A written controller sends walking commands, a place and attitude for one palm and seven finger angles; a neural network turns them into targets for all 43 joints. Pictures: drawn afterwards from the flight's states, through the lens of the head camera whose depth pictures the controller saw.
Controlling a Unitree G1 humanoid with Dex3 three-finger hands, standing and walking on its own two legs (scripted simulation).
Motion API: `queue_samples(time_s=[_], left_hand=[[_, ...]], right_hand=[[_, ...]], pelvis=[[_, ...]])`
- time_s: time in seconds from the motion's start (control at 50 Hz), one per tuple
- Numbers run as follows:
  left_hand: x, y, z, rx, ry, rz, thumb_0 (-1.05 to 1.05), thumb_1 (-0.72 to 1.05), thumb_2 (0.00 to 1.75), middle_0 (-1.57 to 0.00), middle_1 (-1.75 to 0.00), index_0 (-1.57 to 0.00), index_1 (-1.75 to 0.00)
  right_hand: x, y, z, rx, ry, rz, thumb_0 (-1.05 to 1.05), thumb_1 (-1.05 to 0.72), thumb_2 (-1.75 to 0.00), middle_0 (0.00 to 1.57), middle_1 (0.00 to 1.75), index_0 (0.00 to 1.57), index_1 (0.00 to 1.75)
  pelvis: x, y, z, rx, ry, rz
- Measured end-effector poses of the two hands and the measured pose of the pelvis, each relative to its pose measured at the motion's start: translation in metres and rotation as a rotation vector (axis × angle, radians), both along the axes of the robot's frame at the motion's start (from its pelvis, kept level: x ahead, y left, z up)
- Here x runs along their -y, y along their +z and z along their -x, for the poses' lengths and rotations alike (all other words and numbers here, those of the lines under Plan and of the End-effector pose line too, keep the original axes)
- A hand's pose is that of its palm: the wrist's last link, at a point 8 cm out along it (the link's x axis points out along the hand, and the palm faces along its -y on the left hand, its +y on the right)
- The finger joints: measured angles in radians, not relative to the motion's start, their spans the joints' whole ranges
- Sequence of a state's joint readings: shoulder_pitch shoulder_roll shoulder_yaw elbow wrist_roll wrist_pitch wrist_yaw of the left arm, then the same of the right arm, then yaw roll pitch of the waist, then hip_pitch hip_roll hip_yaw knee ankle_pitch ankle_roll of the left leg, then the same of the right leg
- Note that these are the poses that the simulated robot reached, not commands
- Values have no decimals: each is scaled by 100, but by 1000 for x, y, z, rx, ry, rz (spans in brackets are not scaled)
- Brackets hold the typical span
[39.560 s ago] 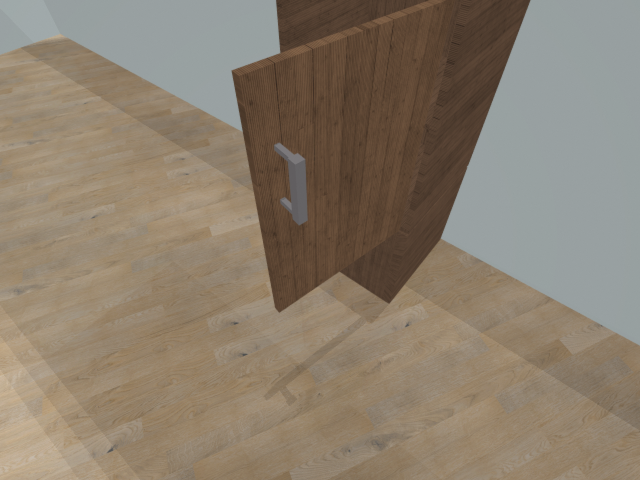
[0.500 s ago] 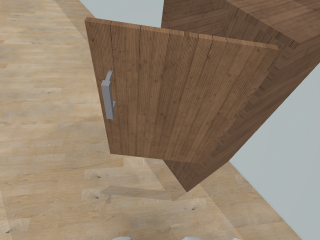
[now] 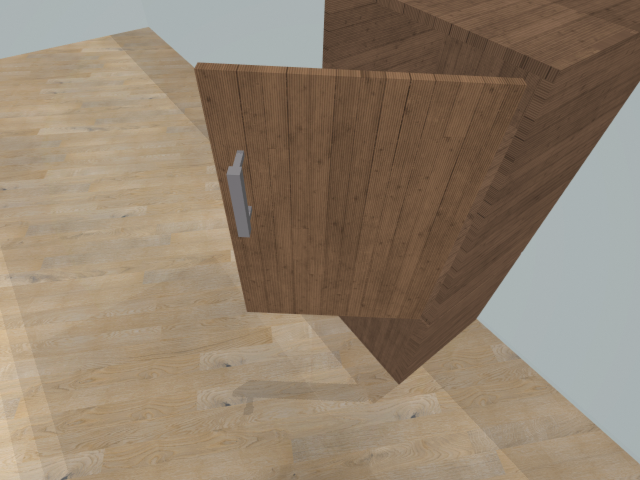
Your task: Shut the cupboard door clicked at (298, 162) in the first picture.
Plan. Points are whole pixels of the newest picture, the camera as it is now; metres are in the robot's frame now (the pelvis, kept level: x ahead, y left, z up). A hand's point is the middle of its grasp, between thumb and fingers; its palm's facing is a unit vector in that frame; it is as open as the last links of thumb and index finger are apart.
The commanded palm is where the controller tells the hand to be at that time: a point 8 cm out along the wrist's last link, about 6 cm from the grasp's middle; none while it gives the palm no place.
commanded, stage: come to a stop and stand still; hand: left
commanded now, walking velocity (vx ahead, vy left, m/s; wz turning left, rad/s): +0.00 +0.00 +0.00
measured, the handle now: (242, 195) +0.50 +0.15 +0.06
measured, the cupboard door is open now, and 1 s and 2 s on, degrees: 51 51 51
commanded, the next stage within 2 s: look again from close up in 0.88 s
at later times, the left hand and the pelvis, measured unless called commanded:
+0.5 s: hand out of the picture -0.11 +0.18 -0.19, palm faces +0.07 -0.99 -0.12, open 7.4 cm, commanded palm none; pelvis -0.03 +0.03 -0.01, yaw +0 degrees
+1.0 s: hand out of the picture -0.05 +0.21 -0.18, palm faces +0.00 -0.98 -0.19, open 7.3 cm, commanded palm none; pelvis -0.05 +0.03 +0.00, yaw -2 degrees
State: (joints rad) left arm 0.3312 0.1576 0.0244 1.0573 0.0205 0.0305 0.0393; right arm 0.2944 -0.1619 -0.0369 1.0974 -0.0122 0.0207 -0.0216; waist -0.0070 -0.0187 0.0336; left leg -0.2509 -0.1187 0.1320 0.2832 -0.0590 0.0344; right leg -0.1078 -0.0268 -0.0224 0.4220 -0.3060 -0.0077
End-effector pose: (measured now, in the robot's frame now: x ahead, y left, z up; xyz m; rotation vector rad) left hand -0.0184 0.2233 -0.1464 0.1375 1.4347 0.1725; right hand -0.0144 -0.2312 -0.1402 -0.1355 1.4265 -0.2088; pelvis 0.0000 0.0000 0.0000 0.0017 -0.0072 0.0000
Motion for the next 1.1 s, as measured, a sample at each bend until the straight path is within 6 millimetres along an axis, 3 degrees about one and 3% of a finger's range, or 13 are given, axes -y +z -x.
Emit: queue_samples(time_s=[0.1, 0.22, 0.28, 0.36, 0.4, 0.5, 0.64, 0.76, 0.96, 1.1], left_hand=[[1, -7, 33, -59, 8, 14, 0, 91, 90, -20, -30, -20, -30], [12, -16, 44, -72, 4, 63, 0, 91, 90, -19, -29, -20, -30], [15, -7, 59, -62, 43, 64, 0, 91, 90, -20, -29, -20, -30], [12, -1, 99, -120, 102, 47, 0, 91, 90, -20, -30, -20, -30], [8, -4, 108, -163, 92, 52, 0, 91, 90, -20, -30, -20, -30], [-9, -18, 91, -125, 56, 84, 0, 91, 90, -20, -30, -20, -30], [-33, -15, 48, -7, 12, 70, 0, 91, 90, -19, -29, -20, -30], [-44, -11, 26, 35, -34, 47, 0, 91, 90, -19, -29, -20, -30], [-36, 0, 30, 18, -37, 17, 0, 91, 90, -19, -29, -20, -30], [-24, 2, 38, 1, -51, -8, 0, 91, 90, -20, -30, -20, -30]], right_hand=[[-10, -3, 33, -47, -30, -14, 0, -91, -90, 20, 30, 20, 29], [-29, -3, 59, -83, -52, -30, 0, -91, -90, 20, 30, 20, 29], [-34, -3, 60, -101, -33, -48, 0, -90, -90, 20, 30, 20, 29], [-34, -1, 44, -72, -10, -46, 0, -90, -90, 20, 30, 20, 29], [-34, 3, 36, -23, -19, -34, 0, -90, -90, 20, 30, 20, 29], [-42, 0, 29, 38, -2, 16, 0, -91, -90, 20, 30, 20, 29], [-61, 4, 34, 25, 26, 20, 2, -95, -90, 20, 30, 20, 29], [-65, 6, 46, 21, 5, 3, 2, -94, -90, 20, 30, 20, 30], [-62, 0, 59, -21, -3, -53, 1, -92, -90, 20, 30, 20, 29], [-47, -14, 46, 25, 26, -72, 1, -91, -90, 20, 30, 20, 29]], pelvis=[[-1, -4, 6, 31, 1, 28], [-6, -5, 16, 28, -14, 15], [-10, -2, 23, 15, -17, 5], [-15, 1, 33, 6, 2, 0], [-18, 1, 33, 4, -7, 4], [-34, -8, 35, -1, -7, 17], [-49, -2, 42, 8, -33, -4], [-49, 1, 47, 7, -37, -11], [-37, 3, 47, -3, -31, -12], [-30, -4, 45, -8, -21, 5]])
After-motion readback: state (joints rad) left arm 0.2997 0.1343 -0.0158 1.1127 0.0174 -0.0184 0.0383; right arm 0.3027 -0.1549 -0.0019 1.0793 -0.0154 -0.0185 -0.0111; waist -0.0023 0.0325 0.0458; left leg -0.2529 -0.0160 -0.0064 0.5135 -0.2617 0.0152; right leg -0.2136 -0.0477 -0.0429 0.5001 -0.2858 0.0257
